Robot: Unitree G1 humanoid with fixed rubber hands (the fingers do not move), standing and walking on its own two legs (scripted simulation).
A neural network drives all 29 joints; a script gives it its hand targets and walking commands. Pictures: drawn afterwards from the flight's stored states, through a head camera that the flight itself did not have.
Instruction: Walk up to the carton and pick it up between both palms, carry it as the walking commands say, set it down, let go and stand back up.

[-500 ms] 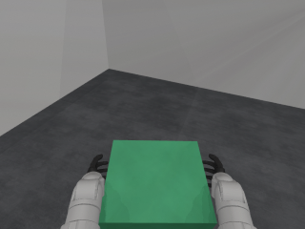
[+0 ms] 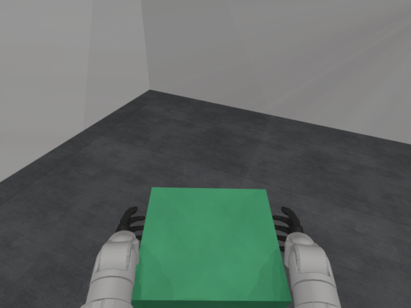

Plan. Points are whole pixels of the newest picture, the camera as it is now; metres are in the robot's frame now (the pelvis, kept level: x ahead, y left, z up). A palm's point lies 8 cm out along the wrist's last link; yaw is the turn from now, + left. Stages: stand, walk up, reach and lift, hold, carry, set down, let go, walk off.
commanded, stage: hold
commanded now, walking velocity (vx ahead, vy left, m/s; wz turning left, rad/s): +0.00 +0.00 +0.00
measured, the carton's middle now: (208, 254) +0.29 +0.00 -0.05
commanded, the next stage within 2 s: carry in 0.20 s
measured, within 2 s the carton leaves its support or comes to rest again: neither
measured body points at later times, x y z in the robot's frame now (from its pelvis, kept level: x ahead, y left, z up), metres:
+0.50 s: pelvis -0.03 -0.01 -0.03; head -0.05 -0.01 +0.42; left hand +0.27 +0.17 +0.03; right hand +0.27 -0.19 +0.03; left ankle +0.03 +0.12 -0.74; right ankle -0.01 -0.13 -0.74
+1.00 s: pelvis -0.06 -0.01 -0.03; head -0.12 -0.01 +0.42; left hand +0.18 +0.18 +0.06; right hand +0.20 -0.18 +0.07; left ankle +0.03 +0.12 -0.74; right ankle -0.01 -0.13 -0.74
